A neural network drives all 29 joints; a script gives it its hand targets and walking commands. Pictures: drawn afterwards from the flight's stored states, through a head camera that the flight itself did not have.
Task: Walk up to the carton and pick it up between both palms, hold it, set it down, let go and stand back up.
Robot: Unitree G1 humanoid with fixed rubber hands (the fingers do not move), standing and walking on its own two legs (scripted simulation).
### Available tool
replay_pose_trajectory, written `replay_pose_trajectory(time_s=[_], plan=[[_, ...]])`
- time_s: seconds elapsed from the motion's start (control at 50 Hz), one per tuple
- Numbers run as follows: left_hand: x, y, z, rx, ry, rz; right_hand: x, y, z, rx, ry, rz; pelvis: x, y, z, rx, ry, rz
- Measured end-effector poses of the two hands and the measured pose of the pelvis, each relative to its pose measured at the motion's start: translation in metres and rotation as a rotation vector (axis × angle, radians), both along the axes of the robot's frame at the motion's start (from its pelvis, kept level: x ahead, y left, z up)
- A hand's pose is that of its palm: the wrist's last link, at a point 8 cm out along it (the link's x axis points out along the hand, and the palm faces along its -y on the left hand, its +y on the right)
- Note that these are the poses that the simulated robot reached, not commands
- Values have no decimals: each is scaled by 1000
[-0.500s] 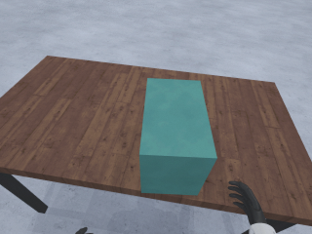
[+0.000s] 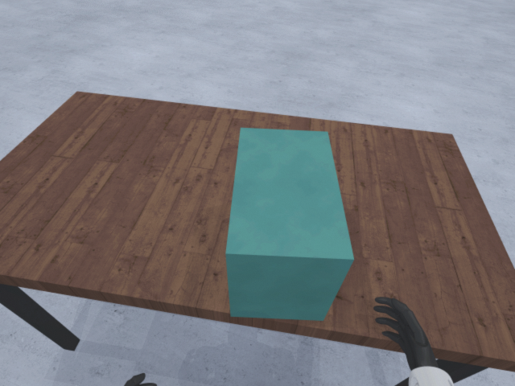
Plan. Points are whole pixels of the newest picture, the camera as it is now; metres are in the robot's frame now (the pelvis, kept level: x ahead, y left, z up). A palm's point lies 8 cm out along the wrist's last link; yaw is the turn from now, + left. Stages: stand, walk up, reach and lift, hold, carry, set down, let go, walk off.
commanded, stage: stand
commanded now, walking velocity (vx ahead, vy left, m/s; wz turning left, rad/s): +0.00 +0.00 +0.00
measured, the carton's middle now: (280, 221) +0.40 -0.03 +0.02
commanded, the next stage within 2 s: none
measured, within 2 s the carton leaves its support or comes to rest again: neither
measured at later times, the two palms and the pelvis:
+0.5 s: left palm out of the picture +0.14 +0.22 -0.12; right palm (416, 355) +0.19 -0.22 -0.01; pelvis +0.02 +0.00 +0.00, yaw -1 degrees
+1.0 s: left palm (126, 384) +0.16 +0.22 -0.12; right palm (414, 353) +0.19 -0.22 -0.01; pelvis +0.02 +0.01 +0.00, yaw -2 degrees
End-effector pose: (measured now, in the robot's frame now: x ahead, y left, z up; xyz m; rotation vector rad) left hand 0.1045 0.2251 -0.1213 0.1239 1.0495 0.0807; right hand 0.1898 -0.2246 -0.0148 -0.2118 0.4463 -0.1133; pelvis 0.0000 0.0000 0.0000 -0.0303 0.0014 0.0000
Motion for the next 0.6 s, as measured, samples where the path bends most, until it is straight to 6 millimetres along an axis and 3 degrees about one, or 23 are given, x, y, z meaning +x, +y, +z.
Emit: replay_pose_trajectory(time_s=[0.3,0.6], plan=[[9,-3,0,7,7,-23,0,0,0,15,1,-14,7,-2,1,7,14,-13],[48,-7,2,-15,-52,-67,0,2,0,11,0,-50,17,5,-2,-1,11,-28]])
